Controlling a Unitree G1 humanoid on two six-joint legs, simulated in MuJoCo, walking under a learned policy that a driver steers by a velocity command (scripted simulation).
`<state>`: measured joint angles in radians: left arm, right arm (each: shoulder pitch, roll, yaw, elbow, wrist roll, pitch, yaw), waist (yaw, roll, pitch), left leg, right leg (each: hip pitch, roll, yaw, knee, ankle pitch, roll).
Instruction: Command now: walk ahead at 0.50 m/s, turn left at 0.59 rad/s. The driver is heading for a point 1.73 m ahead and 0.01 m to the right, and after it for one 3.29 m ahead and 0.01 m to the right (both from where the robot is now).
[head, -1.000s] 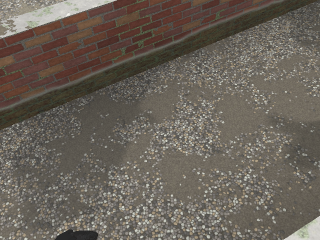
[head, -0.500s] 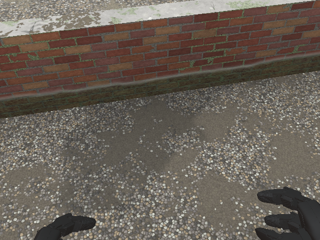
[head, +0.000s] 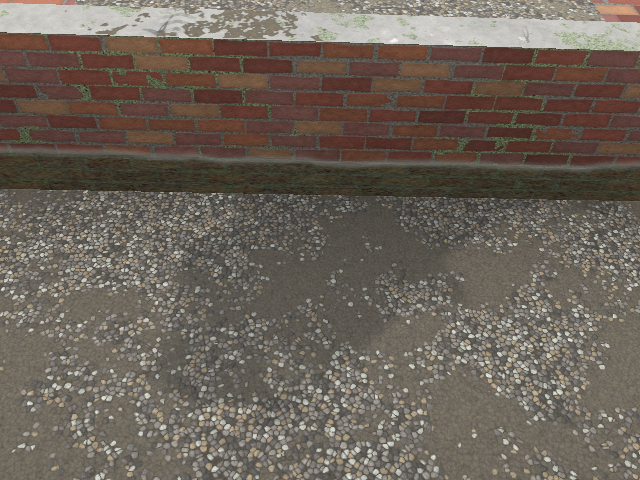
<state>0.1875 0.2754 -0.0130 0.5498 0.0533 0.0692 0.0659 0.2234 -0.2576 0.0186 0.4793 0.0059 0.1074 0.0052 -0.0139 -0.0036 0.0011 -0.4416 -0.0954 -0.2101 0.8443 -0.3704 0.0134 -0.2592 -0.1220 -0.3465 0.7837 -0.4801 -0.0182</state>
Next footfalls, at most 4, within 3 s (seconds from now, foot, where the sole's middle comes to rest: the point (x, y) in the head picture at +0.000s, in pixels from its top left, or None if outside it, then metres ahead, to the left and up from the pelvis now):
0.54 left None -0.01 0.16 -0.74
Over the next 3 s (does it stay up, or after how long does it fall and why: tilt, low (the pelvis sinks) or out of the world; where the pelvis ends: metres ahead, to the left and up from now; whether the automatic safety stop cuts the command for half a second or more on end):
stays up -0.02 0.06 0.02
